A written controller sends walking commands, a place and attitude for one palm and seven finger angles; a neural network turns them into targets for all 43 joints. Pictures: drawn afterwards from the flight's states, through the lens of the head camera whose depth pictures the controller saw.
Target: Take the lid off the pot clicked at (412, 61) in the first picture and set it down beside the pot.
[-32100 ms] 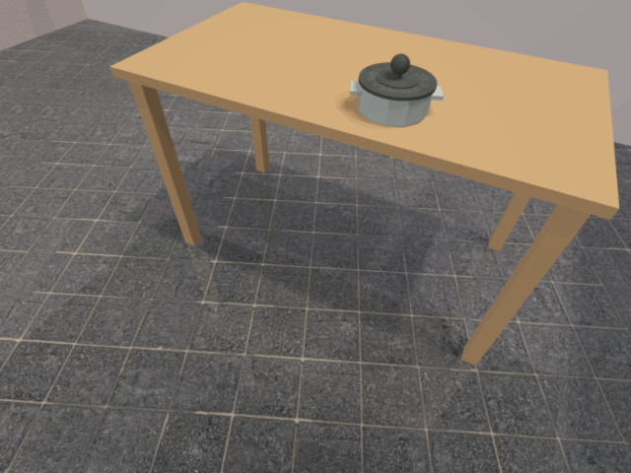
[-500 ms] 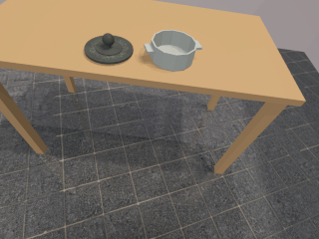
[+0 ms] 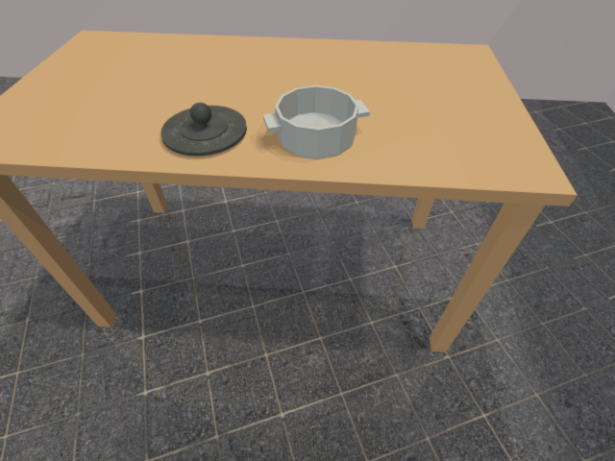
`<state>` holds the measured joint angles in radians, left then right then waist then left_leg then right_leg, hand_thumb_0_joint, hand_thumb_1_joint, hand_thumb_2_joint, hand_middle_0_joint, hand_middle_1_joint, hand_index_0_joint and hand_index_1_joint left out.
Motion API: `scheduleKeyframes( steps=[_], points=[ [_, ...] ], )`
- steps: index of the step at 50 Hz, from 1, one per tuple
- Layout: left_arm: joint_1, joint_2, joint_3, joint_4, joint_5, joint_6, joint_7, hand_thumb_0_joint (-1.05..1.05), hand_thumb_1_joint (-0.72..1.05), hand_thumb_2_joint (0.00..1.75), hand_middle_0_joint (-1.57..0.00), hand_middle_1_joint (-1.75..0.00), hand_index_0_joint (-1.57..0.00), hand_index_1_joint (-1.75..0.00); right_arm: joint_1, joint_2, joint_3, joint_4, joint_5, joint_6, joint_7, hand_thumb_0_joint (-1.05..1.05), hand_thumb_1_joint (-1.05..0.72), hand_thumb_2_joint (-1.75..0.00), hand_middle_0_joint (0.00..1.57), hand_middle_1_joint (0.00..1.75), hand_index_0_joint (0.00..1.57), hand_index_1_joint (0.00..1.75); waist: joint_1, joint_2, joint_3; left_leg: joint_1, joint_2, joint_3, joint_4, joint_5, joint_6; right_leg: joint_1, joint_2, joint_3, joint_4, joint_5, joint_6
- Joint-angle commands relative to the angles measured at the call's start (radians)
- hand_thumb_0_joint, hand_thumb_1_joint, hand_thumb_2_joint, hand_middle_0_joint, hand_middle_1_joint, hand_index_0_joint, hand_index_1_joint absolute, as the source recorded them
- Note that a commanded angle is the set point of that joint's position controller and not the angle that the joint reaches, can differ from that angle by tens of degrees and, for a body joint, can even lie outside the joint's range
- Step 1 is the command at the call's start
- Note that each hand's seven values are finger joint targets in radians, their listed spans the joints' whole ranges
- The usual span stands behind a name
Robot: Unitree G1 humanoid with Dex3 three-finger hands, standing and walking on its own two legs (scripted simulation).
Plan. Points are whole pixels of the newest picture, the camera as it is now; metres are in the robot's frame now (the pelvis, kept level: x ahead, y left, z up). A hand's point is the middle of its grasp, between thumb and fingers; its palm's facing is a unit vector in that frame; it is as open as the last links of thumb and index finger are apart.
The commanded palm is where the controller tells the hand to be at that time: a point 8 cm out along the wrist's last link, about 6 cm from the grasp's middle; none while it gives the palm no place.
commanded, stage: stop stepping back and stand still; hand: left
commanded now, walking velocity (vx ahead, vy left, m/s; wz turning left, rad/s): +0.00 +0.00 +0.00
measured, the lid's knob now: (200, 113) +0.76 +0.25 +0.05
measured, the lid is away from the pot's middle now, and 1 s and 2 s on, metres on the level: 0.25 0.25 0.25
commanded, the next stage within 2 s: let the arm hang, fingers relaxed in 0.08 s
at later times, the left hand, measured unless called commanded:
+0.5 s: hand out of the picture +0.01 +0.18 -0.18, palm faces +0.02 -0.98 -0.19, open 7.4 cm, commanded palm none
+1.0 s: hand out of the picture +0.02 +0.19 -0.18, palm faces +0.02 -0.98 -0.20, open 7.3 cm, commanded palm none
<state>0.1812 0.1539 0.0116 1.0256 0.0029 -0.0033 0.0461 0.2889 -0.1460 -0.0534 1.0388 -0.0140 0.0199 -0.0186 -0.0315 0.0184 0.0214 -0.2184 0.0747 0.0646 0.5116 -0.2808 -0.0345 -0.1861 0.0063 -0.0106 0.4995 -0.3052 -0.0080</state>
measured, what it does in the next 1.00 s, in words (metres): stands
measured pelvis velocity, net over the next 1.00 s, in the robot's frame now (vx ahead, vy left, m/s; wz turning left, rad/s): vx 0.01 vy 0.01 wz -0.02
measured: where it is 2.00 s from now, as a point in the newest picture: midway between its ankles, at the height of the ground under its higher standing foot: outside the picture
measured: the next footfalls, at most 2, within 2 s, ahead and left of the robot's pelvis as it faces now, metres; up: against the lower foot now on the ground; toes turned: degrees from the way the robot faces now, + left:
none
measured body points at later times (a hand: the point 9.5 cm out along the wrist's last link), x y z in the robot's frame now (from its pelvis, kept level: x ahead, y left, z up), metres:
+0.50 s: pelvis +0.00 +0.01 +0.00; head +0.02 +0.02 +0.45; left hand +0.01 +0.23 -0.16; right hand -0.02 -0.20 -0.16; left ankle -0.01 +0.14 -0.74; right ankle -0.02 -0.11 -0.74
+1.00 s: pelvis +0.01 +0.01 +0.00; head +0.02 +0.02 +0.45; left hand +0.02 +0.24 -0.16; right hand -0.01 -0.20 -0.16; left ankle -0.01 +0.14 -0.74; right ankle -0.02 -0.11 -0.74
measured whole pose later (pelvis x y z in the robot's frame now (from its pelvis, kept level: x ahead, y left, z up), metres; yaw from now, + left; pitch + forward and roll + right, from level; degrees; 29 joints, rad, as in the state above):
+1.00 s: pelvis +0.01 +0.01 +0.00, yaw -1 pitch -1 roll +0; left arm 0.26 0.15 0.03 1.12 0.01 -0.01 0.04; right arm 0.31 -0.11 -0.05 1.10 -0.01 0.00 -0.03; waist -0.02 0.00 0.04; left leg -0.18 0.06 0.09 0.49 -0.29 -0.02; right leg -0.15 0.00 0.01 0.46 -0.29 0.01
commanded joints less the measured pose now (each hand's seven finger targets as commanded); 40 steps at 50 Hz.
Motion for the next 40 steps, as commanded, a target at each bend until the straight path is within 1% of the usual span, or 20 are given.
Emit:
scheduleKeyframes(
  steps=[1, 2, 5, 8, 11, 13, 14, 15, 19, 22, 25, 27, 28, 30, 31, 32, 34, 35, 39, 40],
  points=[
    [0.065, 0.129, 0.032, -0.014, 0.004, -0.006, 0.000, 0.00, 0.90, 0.90, -0.20, -0.30, -0.20, -0.30, 0.063, -0.068, -0.017, -0.021, 0.000, -0.012, -0.008, 0.00, -0.90, -0.90, 0.20, 0.30, 0.20, 0.30, 0.013, 0.005, 0.059, -0.005, 0.028, -0.045, -0.079, 0.098, 0.052, -0.052, -0.088, 0.093, -0.131, 0.166, -0.037],
    [0.063, 0.129, 0.032, -0.014, 0.004, -0.007, -0.001, 0.00, 0.90, 0.90, -0.20, -0.30, -0.20, -0.30, 0.067, -0.070, -0.017, -0.019, -0.001, -0.013, -0.008, 0.00, -0.90, -0.90, 0.20, 0.30, 0.20, 0.30, 0.011, -0.003, 0.056, -0.007, 0.029, -0.047, -0.083, 0.095, 0.053, -0.046, -0.086, 0.092, -0.134, 0.160, -0.038],
    [0.064, 0.124, 0.033, -0.010, 0.005, -0.007, -0.002, 0.00, 0.90, 0.90, -0.20, -0.30, -0.20, -0.30, 0.068, -0.072, -0.019, -0.020, 0.000, -0.015, -0.009, 0.00, -0.90, -0.90, 0.20, 0.30, 0.20, 0.30, 0.012, 0.013, 0.055, -0.002, 0.030, -0.050, -0.087, 0.079, 0.054, -0.052, -0.082, 0.095, -0.141, 0.142, -0.040],
    [0.069, 0.119, 0.032, -0.002, 0.003, -0.010, -0.004, 0.00, 0.90, 0.90, -0.20, -0.30, -0.20, -0.30, 0.077, -0.077, -0.019, -0.015, 0.000, -0.018, -0.010, 0.00, -0.90, -0.90, 0.20, 0.30, 0.20, 0.30, 0.010, -0.009, 0.027, 0.016, 0.034, -0.048, -0.083, 0.110, 0.055, -0.034, -0.082, 0.089, -0.136, 0.178, -0.039],
    [0.076, 0.115, 0.032, 0.007, 0.003, -0.011, -0.004, 0.00, 0.90, 0.90, -0.20, -0.30, -0.20, -0.30, 0.085, -0.074, -0.019, -0.009, 0.002, -0.019, -0.012, 0.00, -0.90, -0.90, 0.20, 0.30, 0.20, 0.30, 0.008, -0.003, 0.027, 0.029, 0.041, -0.048, -0.087, 0.120, 0.057, -0.039, -0.079, 0.084, -0.133, 0.192, -0.038],
    [0.086, 0.113, 0.030, 0.016, 0.002, -0.013, -0.004, 0.00, 0.90, 0.90, -0.20, -0.30, -0.20, -0.30, 0.091, -0.077, -0.018, -0.006, 0.003, -0.021, -0.013, 0.00, -0.90, -0.90, 0.20, 0.30, 0.20, 0.30, 0.009, -0.019, 0.010, 0.041, 0.042, -0.047, -0.082, 0.149, 0.059, -0.025, -0.078, 0.083, -0.128, 0.224, -0.036],
    [0.089, 0.111, 0.030, 0.019, 0.002, -0.015, -0.004, 0.00, 0.90, 0.90, -0.20, -0.30, -0.20, -0.30, 0.096, -0.077, -0.018, -0.003, 0.004, -0.023, -0.014, 0.00, -0.90, -0.90, 0.20, 0.30, 0.20, 0.30, 0.007, -0.010, 0.004, 0.048, 0.043, -0.045, -0.082, 0.169, 0.059, -0.019, -0.080, 0.081, -0.122, 0.245, -0.035],
    [0.092, 0.112, 0.030, 0.022, 0.003, -0.014, -0.003, 0.00, 0.90, 0.90, -0.20, -0.30, -0.20, -0.30, 0.094, -0.074, -0.018, 0.000, 0.006, -0.023, -0.014, 0.00, -0.90, -0.90, 0.20, 0.30, 0.20, 0.30, 0.009, -0.009, 0.020, 0.047, 0.043, -0.046, -0.080, 0.176, 0.059, -0.028, -0.078, 0.078, -0.121, 0.249, -0.035],
    [0.117, 0.102, 0.027, 0.042, 0.002, -0.016, -0.002, 0.00, 0.90, 0.90, -0.20, -0.30, -0.20, -0.30, 0.099, -0.072, -0.016, 0.012, 0.006, -0.025, -0.016, 0.00, -0.90, -0.90, 0.20, 0.30, 0.20, 0.30, 0.011, -0.017, 0.009, 0.069, 0.048, -0.042, -0.081, 0.202, 0.063, -0.021, -0.078, 0.071, -0.117, 0.268, -0.031],
    [0.122, 0.095, 0.025, 0.051, 0.003, -0.013, -0.002, 0.00, 0.90, 0.90, -0.20, -0.30, -0.20, -0.30, 0.099, -0.068, -0.015, 0.017, 0.007, -0.024, -0.017, 0.00, -0.90, -0.90, 0.20, 0.30, 0.20, 0.30, 0.010, 0.004, 0.046, 0.059, 0.051, -0.045, -0.097, 0.168, 0.066, -0.045, -0.073, 0.067, -0.120, 0.227, -0.030],
    [0.130, 0.092, 0.025, 0.057, 0.005, -0.013, -0.002, 0.00, 0.90, 0.90, -0.20, -0.30, -0.20, -0.30, 0.101, -0.063, -0.016, 0.022, 0.008, -0.025, -0.017, 0.00, -0.90, -0.90, 0.20, 0.30, 0.20, 0.30, 0.011, 0.022, 0.058, 0.054, 0.052, -0.052, -0.106, 0.150, 0.069, -0.051, -0.069, 0.068, -0.120, 0.203, -0.029],
    [0.137, 0.086, 0.025, 0.066, 0.004, -0.013, -0.003, 0.00, 0.90, 0.90, -0.20, -0.30, -0.20, -0.30, 0.098, -0.061, -0.016, 0.023, 0.006, -0.026, -0.018, 0.00, -0.90, -0.90, 0.20, 0.30, 0.20, 0.30, 0.012, 0.023, 0.056, 0.056, 0.052, -0.051, -0.107, 0.144, 0.070, -0.050, -0.069, 0.067, -0.118, 0.203, -0.029],
    [0.136, 0.084, 0.025, 0.067, 0.005, -0.014, -0.003, 0.00, 0.90, 0.90, -0.20, -0.30, -0.20, -0.30, 0.102, -0.062, -0.017, 0.022, 0.006, -0.026, -0.018, 0.00, -0.90, -0.90, 0.20, 0.30, 0.20, 0.30, 0.010, 0.010, 0.042, 0.061, 0.053, -0.051, -0.105, 0.152, 0.070, -0.042, -0.067, 0.066, -0.116, 0.213, -0.029],
    [0.133, 0.082, 0.025, 0.066, 0.006, -0.013, -0.002, 0.00, 0.90, 0.90, -0.20, -0.30, -0.20, -0.30, 0.100, -0.060, -0.017, 0.023, 0.007, -0.026, -0.018, 0.00, -0.90, -0.90, 0.20, 0.30, 0.20, 0.30, 0.010, 0.017, 0.063, 0.053, 0.053, -0.057, -0.112, 0.148, 0.072, -0.052, -0.065, 0.063, -0.113, 0.202, -0.027],
    [0.137, 0.079, 0.025, 0.069, 0.006, -0.013, -0.002, 0.00, 0.90, 0.90, -0.20, -0.30, -0.20, -0.30, 0.101, -0.059, -0.016, 0.027, 0.007, -0.027, -0.018, 0.00, -0.90, -0.90, 0.20, 0.30, 0.20, 0.30, 0.011, 0.012, 0.053, 0.055, 0.056, -0.058, -0.117, 0.139, 0.074, -0.049, -0.067, 0.060, -0.114, 0.193, -0.026],
    [0.137, 0.077, 0.024, 0.071, 0.006, -0.013, -0.003, 0.00, 0.90, 0.90, -0.20, -0.30, -0.20, -0.30, 0.098, -0.060, -0.016, 0.028, 0.006, -0.028, -0.019, 0.00, -0.90, -0.90, 0.20, 0.30, 0.20, 0.30, 0.011, 0.020, 0.058, 0.056, 0.054, -0.056, -0.116, 0.144, 0.074, -0.048, -0.066, 0.061, -0.112, 0.202, -0.026],
    [0.145, 0.077, 0.025, 0.075, 0.005, -0.016, -0.002, 0.00, 0.90, 0.90, -0.20, -0.30, -0.20, -0.30, 0.099, -0.059, -0.017, 0.029, 0.007, -0.030, -0.019, 0.00, -0.90, -0.90, 0.20, 0.30, 0.20, 0.30, 0.013, 0.006, 0.038, 0.070, 0.051, -0.050, -0.103, 0.182, 0.073, -0.036, -0.072, 0.063, -0.110, 0.238, -0.025],
    [0.142, 0.077, 0.025, 0.072, 0.006, -0.015, -0.001, 0.00, 0.90, 0.90, -0.20, -0.30, -0.20, -0.30, 0.100, -0.054, -0.018, 0.028, 0.008, -0.028, -0.019, 0.00, -0.90, -0.90, 0.20, 0.30, 0.20, 0.30, 0.010, -0.001, 0.049, 0.066, 0.050, -0.052, -0.103, 0.175, 0.073, -0.045, -0.070, 0.064, -0.110, 0.231, -0.026],
    [0.145, 0.080, 0.027, 0.075, 0.005, -0.018, -0.001, 0.00, 0.90, 0.90, -0.20, -0.30, -0.20, -0.30, 0.103, -0.056, -0.016, 0.031, 0.007, -0.032, -0.020, 0.00, -0.90, -0.90, 0.20, 0.30, 0.20, 0.30, 0.011, -0.006, 0.021, 0.082, 0.049, -0.044, -0.093, 0.216, 0.072, -0.026, -0.076, 0.064, -0.106, 0.270, -0.024],
    [0.139, 0.082, 0.027, 0.071, 0.006, -0.017, 0.000, 0.00, 0.90, 0.90, -0.20, -0.30, -0.20, -0.30, 0.103, -0.053, -0.017, 0.032, 0.009, -0.031, -0.019, 0.00, -0.90, -0.90, 0.20, 0.30, 0.20, 0.30, 0.011, 0.002, 0.043, 0.069, 0.046, -0.048, -0.096, 0.205, 0.071, -0.035, -0.074, 0.067, -0.107, 0.259, -0.025]
  ],
)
